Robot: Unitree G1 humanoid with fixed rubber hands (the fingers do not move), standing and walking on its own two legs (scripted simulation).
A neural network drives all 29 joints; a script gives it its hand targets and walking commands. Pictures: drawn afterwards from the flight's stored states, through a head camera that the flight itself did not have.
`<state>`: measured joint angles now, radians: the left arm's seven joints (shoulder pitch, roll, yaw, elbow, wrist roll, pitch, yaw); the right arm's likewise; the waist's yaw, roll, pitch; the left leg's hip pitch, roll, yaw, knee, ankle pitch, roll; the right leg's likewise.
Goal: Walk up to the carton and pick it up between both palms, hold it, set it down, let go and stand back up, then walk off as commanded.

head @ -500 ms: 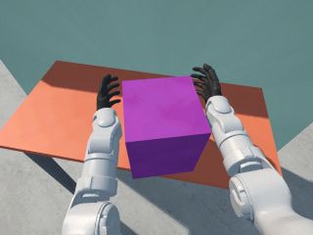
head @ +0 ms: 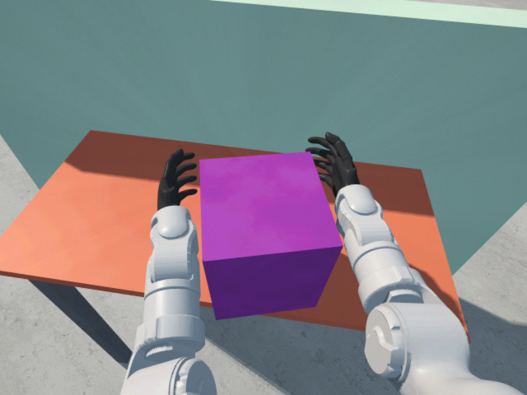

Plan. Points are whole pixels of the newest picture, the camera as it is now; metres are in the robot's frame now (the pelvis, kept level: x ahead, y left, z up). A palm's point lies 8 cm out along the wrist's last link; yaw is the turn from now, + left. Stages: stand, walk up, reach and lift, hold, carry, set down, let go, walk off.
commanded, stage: reach and lift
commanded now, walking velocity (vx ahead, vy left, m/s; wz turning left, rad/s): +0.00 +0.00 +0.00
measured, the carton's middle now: (261, 238) +0.36 +0.05 +0.04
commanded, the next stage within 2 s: none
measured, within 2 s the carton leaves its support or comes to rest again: leaves its support in 0.64 s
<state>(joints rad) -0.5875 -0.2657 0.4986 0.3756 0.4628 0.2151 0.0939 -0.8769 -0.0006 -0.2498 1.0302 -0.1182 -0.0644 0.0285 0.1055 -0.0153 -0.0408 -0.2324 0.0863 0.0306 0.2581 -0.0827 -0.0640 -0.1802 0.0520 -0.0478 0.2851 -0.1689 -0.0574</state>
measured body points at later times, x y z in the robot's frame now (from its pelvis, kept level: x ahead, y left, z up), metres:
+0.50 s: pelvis +0.00 +0.01 +0.00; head +0.00 +0.03 +0.45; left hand +0.36 +0.19 +0.11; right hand +0.43 -0.06 +0.12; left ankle +0.02 +0.16 -0.75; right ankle -0.02 -0.08 -0.75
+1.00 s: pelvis +0.00 +0.02 +0.00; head -0.04 +0.06 +0.45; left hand +0.37 +0.20 +0.16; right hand +0.41 -0.06 +0.17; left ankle +0.02 +0.16 -0.75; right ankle -0.02 -0.08 -0.75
